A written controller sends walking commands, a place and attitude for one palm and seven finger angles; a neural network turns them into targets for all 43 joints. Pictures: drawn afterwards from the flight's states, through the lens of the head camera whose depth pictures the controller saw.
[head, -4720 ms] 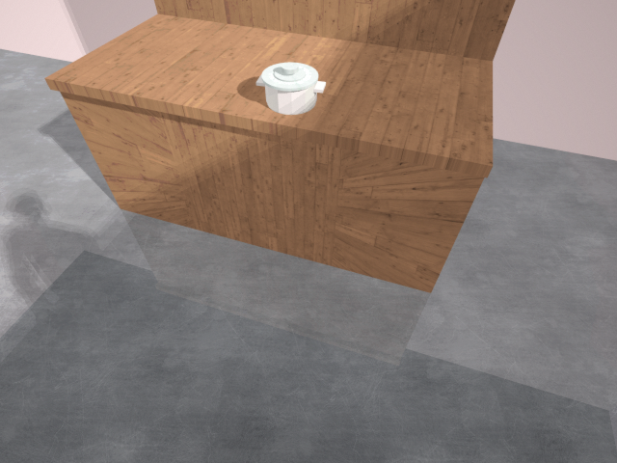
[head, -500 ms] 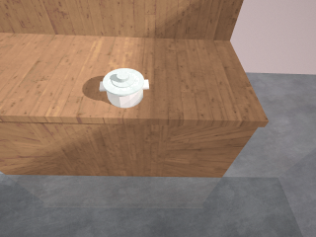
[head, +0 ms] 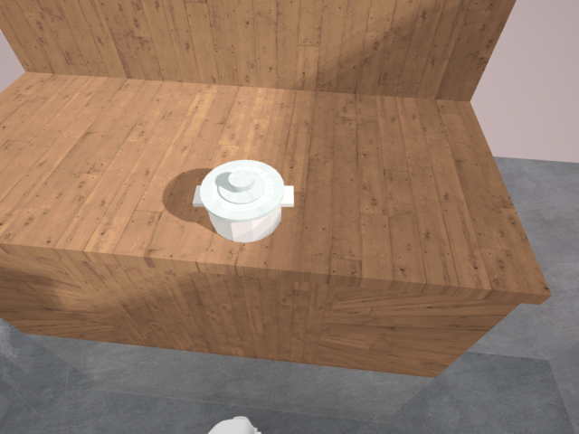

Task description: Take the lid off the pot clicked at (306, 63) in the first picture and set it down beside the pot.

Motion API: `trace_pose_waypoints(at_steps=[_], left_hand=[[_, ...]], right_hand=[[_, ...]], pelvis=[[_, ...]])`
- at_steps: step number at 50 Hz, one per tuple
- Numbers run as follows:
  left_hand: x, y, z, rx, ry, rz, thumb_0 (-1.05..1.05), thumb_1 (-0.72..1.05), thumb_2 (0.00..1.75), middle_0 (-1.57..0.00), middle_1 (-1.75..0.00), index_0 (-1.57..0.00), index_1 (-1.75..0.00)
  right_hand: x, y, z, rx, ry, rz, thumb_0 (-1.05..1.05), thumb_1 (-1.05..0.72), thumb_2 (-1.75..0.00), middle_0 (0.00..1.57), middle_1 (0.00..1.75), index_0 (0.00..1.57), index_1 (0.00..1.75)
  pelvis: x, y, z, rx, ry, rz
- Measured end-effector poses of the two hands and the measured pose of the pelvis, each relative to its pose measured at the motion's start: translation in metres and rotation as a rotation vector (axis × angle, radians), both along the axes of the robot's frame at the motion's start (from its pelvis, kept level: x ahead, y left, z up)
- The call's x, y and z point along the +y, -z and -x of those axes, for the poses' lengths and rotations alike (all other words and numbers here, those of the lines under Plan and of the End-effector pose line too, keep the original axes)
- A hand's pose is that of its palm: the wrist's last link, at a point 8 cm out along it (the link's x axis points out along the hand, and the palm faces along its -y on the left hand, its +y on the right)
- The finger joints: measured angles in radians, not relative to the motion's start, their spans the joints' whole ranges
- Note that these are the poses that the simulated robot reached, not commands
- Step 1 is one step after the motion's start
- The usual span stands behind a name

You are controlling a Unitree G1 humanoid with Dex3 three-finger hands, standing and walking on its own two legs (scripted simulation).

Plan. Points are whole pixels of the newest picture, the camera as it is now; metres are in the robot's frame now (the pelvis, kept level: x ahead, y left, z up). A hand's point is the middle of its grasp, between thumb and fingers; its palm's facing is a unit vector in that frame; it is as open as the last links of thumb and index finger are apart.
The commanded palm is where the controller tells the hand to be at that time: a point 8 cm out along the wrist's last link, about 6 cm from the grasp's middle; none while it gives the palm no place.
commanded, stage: come to a stop and stand still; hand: left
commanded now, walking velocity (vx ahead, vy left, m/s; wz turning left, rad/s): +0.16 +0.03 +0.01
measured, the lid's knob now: (241, 180) +0.56 +0.16 -0.01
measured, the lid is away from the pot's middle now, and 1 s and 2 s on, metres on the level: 0.00 0.00 0.00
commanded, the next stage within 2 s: look again from close up in 1.44 s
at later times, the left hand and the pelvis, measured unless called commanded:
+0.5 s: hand out of the picture +0.08 +0.19 -0.18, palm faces +0.02 -0.97 -0.25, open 7.4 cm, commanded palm none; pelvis +0.05 +0.00 -0.01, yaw -2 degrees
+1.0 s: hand out of the picture +0.05 +0.11 -0.17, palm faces +0.04 -0.98 -0.17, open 7.4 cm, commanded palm none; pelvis +0.06 -0.04 +0.00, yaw +0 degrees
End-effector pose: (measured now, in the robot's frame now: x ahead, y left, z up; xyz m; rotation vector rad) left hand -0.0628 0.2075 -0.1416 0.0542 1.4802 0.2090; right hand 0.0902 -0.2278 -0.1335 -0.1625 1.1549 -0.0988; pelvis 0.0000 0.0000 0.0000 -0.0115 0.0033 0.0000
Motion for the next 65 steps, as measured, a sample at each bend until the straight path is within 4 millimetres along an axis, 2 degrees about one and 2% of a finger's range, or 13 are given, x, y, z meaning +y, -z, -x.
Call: trace_pose_waypoints(at_steps=[3,6,10,14,18,22,27,31,37,44,51,61,65], left_hand=[[0.010,0.015,-0.004,0.051,-0.022,0.022,0.01,0.91,0.90,-0.20,-0.30,-0.20,-0.30],[0.022,0.023,-0.023,0.068,-0.019,0.022,0.01,0.90,0.90,-0.20,-0.30,-0.20,-0.30],[0.034,0.019,-0.063,0.009,-0.003,0.002,0.01,0.91,0.90,-0.20,-0.30,-0.20,-0.30],[0.040,0.015,-0.098,-0.046,0.036,-0.012,0.01,0.91,0.90,-0.20,-0.30,-0.20,-0.30],[0.043,0.010,-0.121,-0.085,0.066,-0.035,0.00,0.91,0.90,-0.20,-0.30,-0.20,-0.30],[0.040,0.004,-0.133,-0.111,0.093,-0.068,0.00,0.91,0.90,-0.20,-0.30,-0.20,-0.30],[0.025,-0.002,-0.133,-0.127,0.125,-0.115,0.00,0.91,0.90,-0.20,-0.30,-0.20,-0.30],[0.008,-0.009,-0.129,-0.120,0.145,-0.104,0.00,0.91,0.90,-0.20,-0.30,-0.20,-0.30],[-0.015,-0.004,-0.128,-0.123,0.132,-0.073,0.01,0.91,0.90,-0.20,-0.30,-0.20,-0.30],[-0.031,0.001,-0.117,-0.086,0.097,-0.043,0.01,0.92,0.90,-0.20,-0.30,-0.20,-0.30],[-0.045,0.003,-0.104,-0.028,0.068,-0.008,0.01,0.91,0.90,-0.20,-0.30,-0.20,-0.30],[-0.051,0.003,-0.104,-0.005,0.046,0.009,0.01,0.91,0.90,-0.20,-0.30,-0.20,-0.30],[-0.048,0.003,-0.109,-0.015,0.039,0.004,0.01,0.90,0.90,-0.20,-0.30,-0.20,-0.30]], right_hand=[[0.017,0.004,-0.040,-0.062,-0.031,0.022,0.00,-0.91,-0.90,0.20,0.30,0.20,0.30],[0.031,0.002,-0.054,-0.071,-0.034,0.032,0.00,-0.91,-0.90,0.20,0.30,0.20,0.30],[0.043,-0.003,-0.050,-0.019,-0.009,0.037,-0.01,-0.92,-0.90,0.20,0.30,0.20,0.30],[0.038,-0.005,-0.047,0.008,0.030,0.051,-0.02,-0.95,-0.90,0.21,0.30,0.21,0.30],[0.028,-0.002,-0.036,0.043,0.057,0.049,-0.02,-0.95,-0.90,0.21,0.30,0.21,0.30],[0.015,0.007,-0.018,0.080,0.085,0.031,-0.01,-0.94,-0.90,0.20,0.30,0.21,0.30],[-0.005,0.024,0.013,0.137,0.129,-0.012,0.00,-0.93,-0.90,0.20,0.30,0.20,0.30],[-0.014,0.025,0.043,0.201,0.149,-0.038,0.00,-0.93,-0.90,0.20,0.30,0.20,0.30],[-0.019,0.024,0.086,0.312,0.149,-0.048,0.00,-0.92,-0.90,0.20,0.30,0.20,0.30],[-0.019,0.018,0.111,0.410,0.142,-0.048,0.00,-0.92,-0.90,0.20,0.30,0.20,0.30],[-0.014,0.016,0.099,0.415,0.129,-0.050,0.00,-0.91,-0.90,0.20,0.30,0.20,0.30],[-0.007,0.019,0.039,0.302,0.093,-0.054,0.00,-0.91,-0.90,0.20,0.30,0.20,0.30],[-0.012,0.019,0.025,0.286,0.077,-0.032,0.02,-0.93,-0.90,0.20,0.30,0.20,0.30]], pelvis=[[0.015,0.013,-0.024,-0.008,0.004,0.013],[0.022,0.014,-0.037,-0.022,0.001,-0.009],[0.027,0.006,-0.048,-0.034,0.006,-0.018],[0.029,0.001,-0.051,-0.035,0.012,-0.020],[0.025,0.001,-0.052,-0.035,0.016,-0.019],[0.014,0.003,-0.049,-0.032,0.023,-0.023],[-0.006,0.007,-0.044,-0.032,0.030,-0.031],[-0.018,0.002,-0.045,-0.035,0.020,-0.030],[-0.033,0.000,-0.047,-0.047,0.011,-0.021],[-0.043,0.000,-0.053,-0.039,-0.004,-0.016],[-0.043,-0.001,-0.063,-0.028,-0.008,-0.015],[-0.040,-0.002,-0.078,-0.021,-0.009,-0.018],[-0.037,-0.002,-0.084,-0.021,-0.011,-0.019]])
